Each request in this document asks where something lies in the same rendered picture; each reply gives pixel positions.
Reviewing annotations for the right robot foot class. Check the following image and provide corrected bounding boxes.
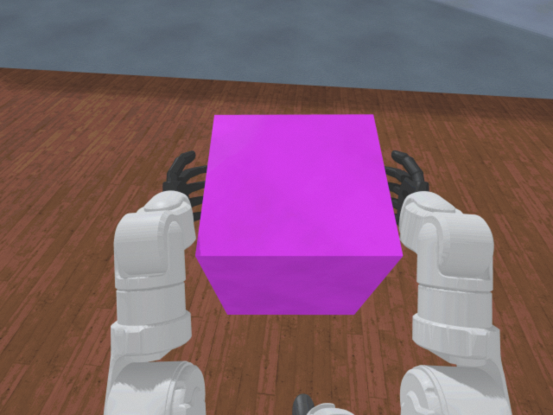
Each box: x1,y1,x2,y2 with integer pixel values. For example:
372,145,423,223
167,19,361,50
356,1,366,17
292,393,315,415

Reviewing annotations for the robot left upper arm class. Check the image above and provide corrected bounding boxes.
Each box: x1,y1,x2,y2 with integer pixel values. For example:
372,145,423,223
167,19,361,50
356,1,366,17
105,361,206,415

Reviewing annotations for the left robot forearm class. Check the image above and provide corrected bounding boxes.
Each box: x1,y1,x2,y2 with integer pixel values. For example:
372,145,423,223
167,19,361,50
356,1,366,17
104,190,196,415

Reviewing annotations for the robot right upper arm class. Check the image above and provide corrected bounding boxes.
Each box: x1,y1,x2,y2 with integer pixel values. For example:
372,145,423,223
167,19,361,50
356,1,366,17
400,365,511,415

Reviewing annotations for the right robot forearm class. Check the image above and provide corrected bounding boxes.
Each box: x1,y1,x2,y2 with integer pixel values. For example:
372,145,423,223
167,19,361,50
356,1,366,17
399,191,512,415

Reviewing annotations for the robot right hand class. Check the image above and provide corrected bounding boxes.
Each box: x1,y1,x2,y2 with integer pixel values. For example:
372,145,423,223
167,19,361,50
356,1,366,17
385,150,429,226

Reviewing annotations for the carton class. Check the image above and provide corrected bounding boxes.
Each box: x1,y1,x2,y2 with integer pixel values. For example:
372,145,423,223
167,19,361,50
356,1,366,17
195,114,403,315

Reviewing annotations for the robot left hand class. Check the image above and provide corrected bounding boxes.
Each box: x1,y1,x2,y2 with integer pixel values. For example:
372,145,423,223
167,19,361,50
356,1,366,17
162,150,207,222

